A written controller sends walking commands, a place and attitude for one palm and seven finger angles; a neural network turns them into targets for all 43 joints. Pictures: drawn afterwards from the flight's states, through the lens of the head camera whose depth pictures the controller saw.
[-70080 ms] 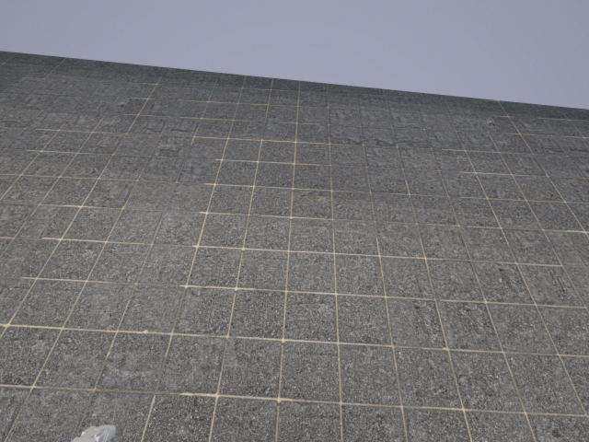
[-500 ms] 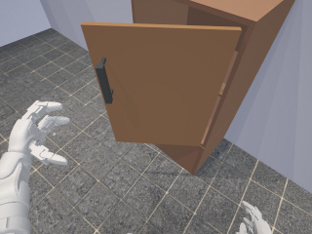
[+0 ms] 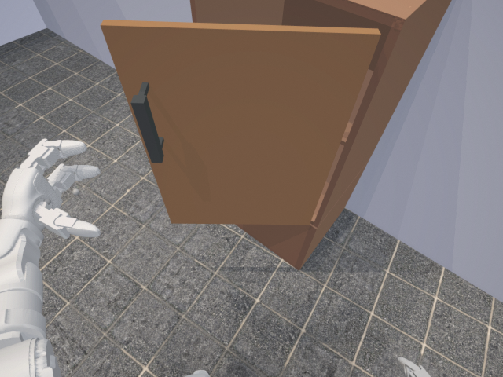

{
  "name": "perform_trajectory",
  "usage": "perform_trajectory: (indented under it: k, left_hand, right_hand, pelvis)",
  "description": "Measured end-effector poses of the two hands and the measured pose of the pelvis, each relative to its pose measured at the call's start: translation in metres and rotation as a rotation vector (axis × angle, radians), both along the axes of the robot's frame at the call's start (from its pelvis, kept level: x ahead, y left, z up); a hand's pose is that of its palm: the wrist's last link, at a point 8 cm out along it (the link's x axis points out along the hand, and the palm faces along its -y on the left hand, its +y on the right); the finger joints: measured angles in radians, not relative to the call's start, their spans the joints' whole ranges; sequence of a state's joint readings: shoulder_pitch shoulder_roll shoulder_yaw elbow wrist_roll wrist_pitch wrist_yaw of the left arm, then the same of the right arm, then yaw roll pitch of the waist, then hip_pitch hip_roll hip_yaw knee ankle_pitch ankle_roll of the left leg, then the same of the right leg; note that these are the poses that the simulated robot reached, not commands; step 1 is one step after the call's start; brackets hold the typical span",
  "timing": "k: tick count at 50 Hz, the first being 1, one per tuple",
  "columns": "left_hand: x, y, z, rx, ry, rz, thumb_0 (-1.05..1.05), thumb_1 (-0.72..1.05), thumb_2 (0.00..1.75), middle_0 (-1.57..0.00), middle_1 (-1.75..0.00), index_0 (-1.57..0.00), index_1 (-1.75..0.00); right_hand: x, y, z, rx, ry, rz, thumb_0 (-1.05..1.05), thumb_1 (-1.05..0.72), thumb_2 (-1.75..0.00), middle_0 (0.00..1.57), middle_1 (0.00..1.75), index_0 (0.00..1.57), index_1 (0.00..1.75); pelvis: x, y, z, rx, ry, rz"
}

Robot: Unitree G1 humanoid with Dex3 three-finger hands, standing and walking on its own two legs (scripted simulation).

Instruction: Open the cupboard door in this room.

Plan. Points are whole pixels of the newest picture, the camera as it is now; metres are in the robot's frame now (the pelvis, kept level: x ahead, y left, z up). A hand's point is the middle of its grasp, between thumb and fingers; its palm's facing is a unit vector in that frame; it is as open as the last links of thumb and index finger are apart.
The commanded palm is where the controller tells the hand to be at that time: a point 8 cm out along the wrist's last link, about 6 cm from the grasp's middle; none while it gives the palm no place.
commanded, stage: move the hooked fingers beside the handle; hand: left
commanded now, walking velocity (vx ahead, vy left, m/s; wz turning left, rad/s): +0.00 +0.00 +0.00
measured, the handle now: (151, 124) +0.54 +0.20 +0.07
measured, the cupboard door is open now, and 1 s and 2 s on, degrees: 39 39 39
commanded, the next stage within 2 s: slide the fingers in behind the handle in 1.66 s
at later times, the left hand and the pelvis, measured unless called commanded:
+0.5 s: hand (95, 161) +0.43 +0.27 +0.08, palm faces +0.02 -1.00 +0.00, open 14.0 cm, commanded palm +0.42 +0.31 +0.08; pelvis +0.00 +0.01 -0.01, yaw +0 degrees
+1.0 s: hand (112, 138) +0.48 +0.25 +0.09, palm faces +0.01 -1.00 -0.01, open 14.0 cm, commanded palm +0.45 +0.30 +0.08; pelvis +0.00 +0.01 -0.02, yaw -2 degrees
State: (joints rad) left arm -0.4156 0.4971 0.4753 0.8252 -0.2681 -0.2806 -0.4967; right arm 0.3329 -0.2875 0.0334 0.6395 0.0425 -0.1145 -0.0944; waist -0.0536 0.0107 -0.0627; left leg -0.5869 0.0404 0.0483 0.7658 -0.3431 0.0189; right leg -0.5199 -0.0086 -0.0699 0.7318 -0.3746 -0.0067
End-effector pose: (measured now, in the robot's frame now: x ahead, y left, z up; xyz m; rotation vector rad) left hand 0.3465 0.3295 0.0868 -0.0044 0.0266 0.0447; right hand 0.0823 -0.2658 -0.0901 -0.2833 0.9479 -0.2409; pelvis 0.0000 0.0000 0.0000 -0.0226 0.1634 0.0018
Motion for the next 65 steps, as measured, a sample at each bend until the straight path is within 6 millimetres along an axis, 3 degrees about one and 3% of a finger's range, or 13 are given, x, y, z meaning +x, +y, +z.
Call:
perform_trajectory:
  k: [17, 36, 45, 53, 65]
  left_hand:
    - [0.04, -0.007, 0.0, -0.004, -0.012, -0.025, -0.01, -0.5, 0.3, -0.3, -1.2, -0.3, -1.2]
    - [0.096, -0.019, -0.001, 0.002, -0.003, -0.033, -0.01, -0.5, 0.3, -0.3, -1.2, -0.3, -1.2]
    - [0.115, -0.023, -0.002, 0.006, 0.008, -0.021, -0.01, -0.5, 0.3, -0.3, -1.2, -0.3, -1.2]
    - [0.112, -0.022, -0.002, -0.001, 0.0, -0.033, -0.01, -0.5, 0.3, -0.3, -1.2, -0.3, -1.2]
    - [0.097, -0.014, -0.004, -0.004, -0.016, -0.018, -0.01, -0.5, 0.3, -0.3, -1.2, -0.3, -1.2]
  right_hand:
    - [-0.012, 0.014, -0.007, 0.008, 0.073, -0.011, 0.01, -0.9, -0.9, 0.2, 0.3, 0.2, 0.3]
    - [-0.073, 0.005, -0.017, -0.006, 0.283, -0.106, 0.01, -0.9, -0.9, 0.2, 0.3, 0.2, 0.3]
    - [-0.089, 0.003, -0.018, -0.002, 0.339, -0.145, 0.01, -0.9, -0.9, 0.2, 0.3, 0.2, 0.3]
    - [-0.087, 0.003, -0.018, 0.015, 0.347, -0.158, 0.01, -0.9, -0.9, 0.2, 0.3, 0.2, 0.3]
    - [-0.055, 0.001, -0.018, 0.004, 0.282, -0.111, 0.01, -0.9, -0.9, 0.2, 0.3, 0.2, 0.3]
  pelvis:
    - [-0.001, 0.012, -0.005, -0.011, 0.037, -0.001]
    - [-0.001, 0.011, -0.013, -0.018, 0.106, -0.017]
    - [0.002, 0.007, -0.016, -0.019, 0.13, -0.027]
    - [0.007, 0.005, -0.015, -0.018, 0.132, -0.036]
    - [0.007, 0.005, -0.015, -0.024, 0.118, -0.021]
